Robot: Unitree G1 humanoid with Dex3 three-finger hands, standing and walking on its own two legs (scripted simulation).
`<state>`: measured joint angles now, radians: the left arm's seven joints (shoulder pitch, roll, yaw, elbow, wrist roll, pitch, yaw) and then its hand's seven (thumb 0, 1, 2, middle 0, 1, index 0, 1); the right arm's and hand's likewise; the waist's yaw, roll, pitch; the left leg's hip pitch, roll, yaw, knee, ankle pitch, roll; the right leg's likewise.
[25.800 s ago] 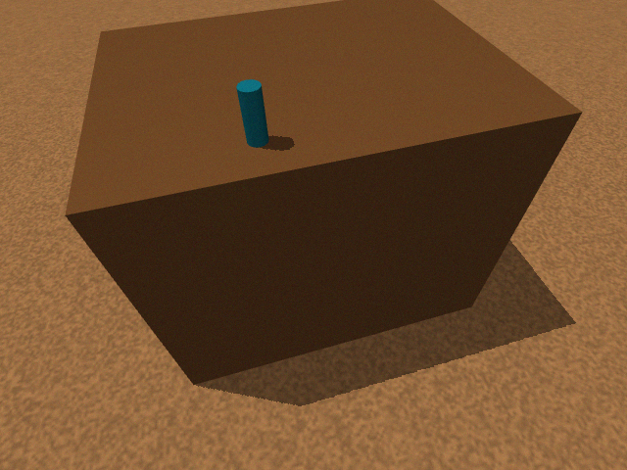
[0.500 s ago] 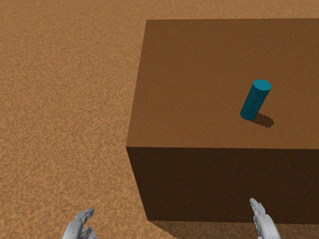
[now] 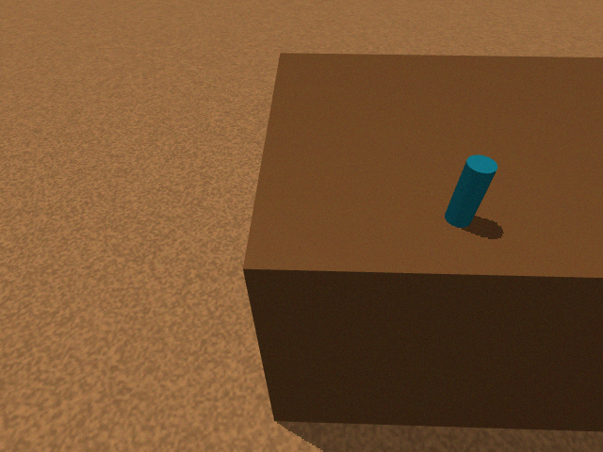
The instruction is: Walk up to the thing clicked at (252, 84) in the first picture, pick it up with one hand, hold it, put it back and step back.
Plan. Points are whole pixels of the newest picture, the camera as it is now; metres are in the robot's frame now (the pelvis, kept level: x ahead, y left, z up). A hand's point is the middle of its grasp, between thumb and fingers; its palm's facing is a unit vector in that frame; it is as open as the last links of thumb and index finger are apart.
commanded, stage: home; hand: right
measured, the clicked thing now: (469, 193) +0.47 -0.24 +0.08
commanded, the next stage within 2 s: stand in 1.18 s
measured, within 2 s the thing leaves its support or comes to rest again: neither
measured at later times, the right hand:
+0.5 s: hand out of the picture +0.07 -0.25 -0.15, palm faces -0.04 +0.93 -0.36, open 17.4 cm
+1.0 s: hand out of the picture +0.09 -0.25 -0.15, palm faces -0.03 +0.93 -0.36, open 17.4 cm
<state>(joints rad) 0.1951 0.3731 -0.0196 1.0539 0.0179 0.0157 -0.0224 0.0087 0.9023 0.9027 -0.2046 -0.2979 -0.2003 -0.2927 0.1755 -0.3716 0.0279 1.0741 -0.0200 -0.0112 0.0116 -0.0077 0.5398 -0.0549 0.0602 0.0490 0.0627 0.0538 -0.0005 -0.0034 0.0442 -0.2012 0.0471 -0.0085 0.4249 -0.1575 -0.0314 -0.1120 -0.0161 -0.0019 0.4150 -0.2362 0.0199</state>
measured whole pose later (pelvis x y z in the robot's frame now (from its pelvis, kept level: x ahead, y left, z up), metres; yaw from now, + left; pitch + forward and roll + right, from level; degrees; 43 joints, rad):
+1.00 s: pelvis +0.02 +0.01 +0.00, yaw +0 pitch -3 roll +0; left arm 0.13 0.36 -0.01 1.11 0.01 0.00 -0.01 0.01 0.90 0.90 -0.21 -0.30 -0.20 -0.29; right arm 0.11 -0.36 0.01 1.13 -0.01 -0.01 0.01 -0.01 0.54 -0.06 0.06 0.05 0.06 0.05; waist 0.00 0.00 0.06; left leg -0.17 0.03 0.00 0.38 -0.16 -0.02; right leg -0.07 -0.03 0.00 0.34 -0.22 0.04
